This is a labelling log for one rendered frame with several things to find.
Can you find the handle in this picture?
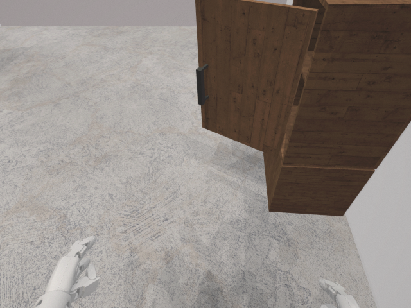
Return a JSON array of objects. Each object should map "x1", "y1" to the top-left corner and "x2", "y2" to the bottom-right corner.
[{"x1": 196, "y1": 64, "x2": 209, "y2": 105}]

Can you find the robot right hand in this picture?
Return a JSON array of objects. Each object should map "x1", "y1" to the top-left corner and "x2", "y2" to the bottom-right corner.
[{"x1": 319, "y1": 279, "x2": 360, "y2": 308}]

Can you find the robot left hand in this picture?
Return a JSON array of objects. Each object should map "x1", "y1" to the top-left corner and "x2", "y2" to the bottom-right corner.
[{"x1": 45, "y1": 236, "x2": 100, "y2": 303}]

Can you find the left robot forearm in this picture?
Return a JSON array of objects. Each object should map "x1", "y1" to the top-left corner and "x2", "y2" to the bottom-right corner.
[{"x1": 34, "y1": 291, "x2": 71, "y2": 308}]

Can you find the cupboard door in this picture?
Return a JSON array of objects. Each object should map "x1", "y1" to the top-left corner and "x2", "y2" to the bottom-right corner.
[{"x1": 195, "y1": 0, "x2": 319, "y2": 158}]

